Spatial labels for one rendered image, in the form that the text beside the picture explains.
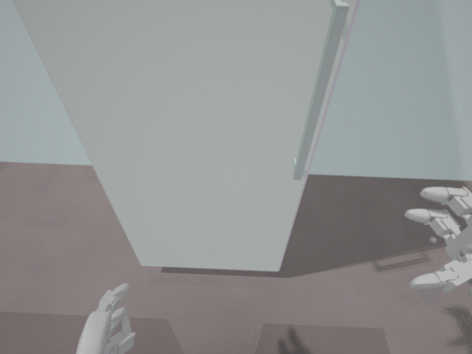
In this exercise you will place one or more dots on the right robot hand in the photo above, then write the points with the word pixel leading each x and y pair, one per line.
pixel 459 270

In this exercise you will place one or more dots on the fridge door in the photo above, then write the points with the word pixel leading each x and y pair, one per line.
pixel 191 113

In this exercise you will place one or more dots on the left robot hand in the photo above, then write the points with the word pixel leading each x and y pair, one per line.
pixel 100 326

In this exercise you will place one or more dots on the handle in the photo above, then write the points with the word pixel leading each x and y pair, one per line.
pixel 335 29

